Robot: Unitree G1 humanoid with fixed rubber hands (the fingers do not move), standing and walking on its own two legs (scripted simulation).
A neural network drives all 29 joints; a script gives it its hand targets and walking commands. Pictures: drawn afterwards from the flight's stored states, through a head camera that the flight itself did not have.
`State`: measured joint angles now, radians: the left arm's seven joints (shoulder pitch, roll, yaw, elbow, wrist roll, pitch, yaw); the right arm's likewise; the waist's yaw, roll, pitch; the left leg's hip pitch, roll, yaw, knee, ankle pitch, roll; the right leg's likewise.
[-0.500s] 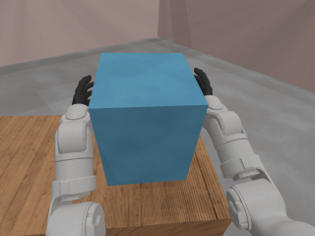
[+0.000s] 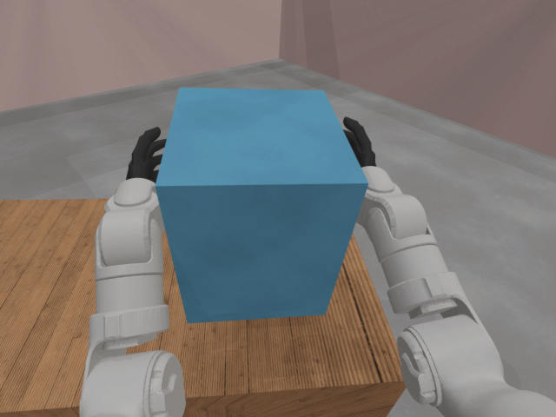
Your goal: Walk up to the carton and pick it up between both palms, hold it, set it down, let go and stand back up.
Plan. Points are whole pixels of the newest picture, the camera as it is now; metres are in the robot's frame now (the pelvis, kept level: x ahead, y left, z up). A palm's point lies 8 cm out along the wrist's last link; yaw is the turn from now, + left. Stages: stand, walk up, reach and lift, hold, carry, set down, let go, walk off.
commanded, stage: hold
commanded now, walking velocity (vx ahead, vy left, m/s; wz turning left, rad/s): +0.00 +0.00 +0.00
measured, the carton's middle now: (256, 206) +0.36 +0.01 +0.18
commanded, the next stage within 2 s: none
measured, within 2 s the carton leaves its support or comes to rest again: neither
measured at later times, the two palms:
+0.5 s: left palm (141, 181) +0.36 +0.16 +0.22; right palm (357, 168) +0.37 -0.13 +0.24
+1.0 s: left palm (141, 184) +0.36 +0.16 +0.22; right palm (358, 171) +0.37 -0.13 +0.23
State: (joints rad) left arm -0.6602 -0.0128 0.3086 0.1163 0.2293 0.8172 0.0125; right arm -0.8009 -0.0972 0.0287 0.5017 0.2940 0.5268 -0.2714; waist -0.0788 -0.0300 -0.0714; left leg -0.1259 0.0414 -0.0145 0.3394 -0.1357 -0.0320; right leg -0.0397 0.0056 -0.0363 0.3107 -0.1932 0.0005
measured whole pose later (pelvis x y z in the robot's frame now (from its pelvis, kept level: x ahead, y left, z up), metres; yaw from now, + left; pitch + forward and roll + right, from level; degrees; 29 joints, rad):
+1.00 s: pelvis +0.00 +0.00 +0.00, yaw +0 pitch -5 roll -1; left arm -0.64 -0.03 0.31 0.08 0.24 0.82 0.01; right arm -0.79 -0.10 0.04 0.47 0.31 0.54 -0.27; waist -0.08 -0.02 -0.07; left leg -0.11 0.04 -0.01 0.34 -0.14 -0.03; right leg -0.02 0.00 -0.03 0.30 -0.19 0.01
